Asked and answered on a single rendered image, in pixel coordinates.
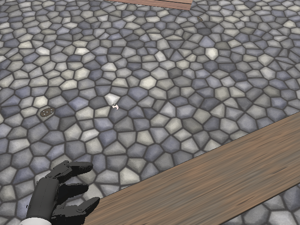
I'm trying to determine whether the left robot hand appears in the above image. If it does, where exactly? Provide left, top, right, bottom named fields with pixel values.
left=25, top=160, right=100, bottom=225

